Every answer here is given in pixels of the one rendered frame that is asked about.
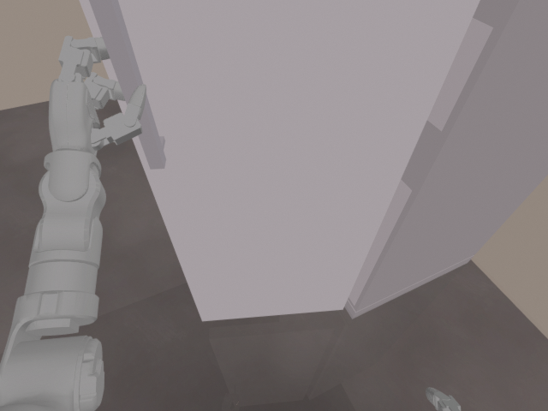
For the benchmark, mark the left robot upper arm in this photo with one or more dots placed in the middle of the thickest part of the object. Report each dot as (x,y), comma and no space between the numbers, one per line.
(58,374)

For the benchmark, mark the handle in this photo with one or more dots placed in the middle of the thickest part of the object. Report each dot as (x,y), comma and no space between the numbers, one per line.
(111,24)

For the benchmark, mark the robot right hand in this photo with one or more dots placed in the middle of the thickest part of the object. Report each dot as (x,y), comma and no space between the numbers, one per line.
(441,401)

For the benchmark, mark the left robot forearm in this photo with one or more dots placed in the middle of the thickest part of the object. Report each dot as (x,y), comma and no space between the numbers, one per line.
(61,282)

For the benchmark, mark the fridge door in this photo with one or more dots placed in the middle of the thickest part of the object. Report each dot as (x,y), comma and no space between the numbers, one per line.
(288,125)

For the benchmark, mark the robot left hand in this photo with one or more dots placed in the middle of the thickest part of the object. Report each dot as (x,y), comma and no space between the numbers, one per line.
(73,102)

